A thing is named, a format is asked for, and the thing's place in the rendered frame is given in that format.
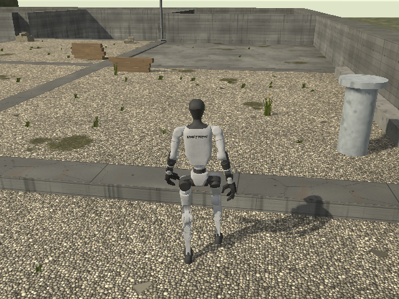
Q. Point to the left robot hand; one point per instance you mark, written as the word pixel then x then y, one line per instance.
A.
pixel 174 176

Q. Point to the robot right upper arm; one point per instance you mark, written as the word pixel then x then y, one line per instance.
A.
pixel 217 131

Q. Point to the robot left upper arm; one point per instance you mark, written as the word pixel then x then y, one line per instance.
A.
pixel 175 142

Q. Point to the right robot forearm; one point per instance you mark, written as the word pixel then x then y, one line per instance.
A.
pixel 227 170

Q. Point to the right robot hand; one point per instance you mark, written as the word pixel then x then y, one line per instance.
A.
pixel 232 191

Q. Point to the robot left foot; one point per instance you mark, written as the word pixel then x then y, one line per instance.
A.
pixel 188 258

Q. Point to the left robot forearm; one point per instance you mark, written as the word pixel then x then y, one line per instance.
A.
pixel 170 165

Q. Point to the robot foot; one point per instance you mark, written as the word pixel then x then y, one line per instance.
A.
pixel 218 239
pixel 188 258

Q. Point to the robot right foot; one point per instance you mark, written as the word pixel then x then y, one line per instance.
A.
pixel 218 239

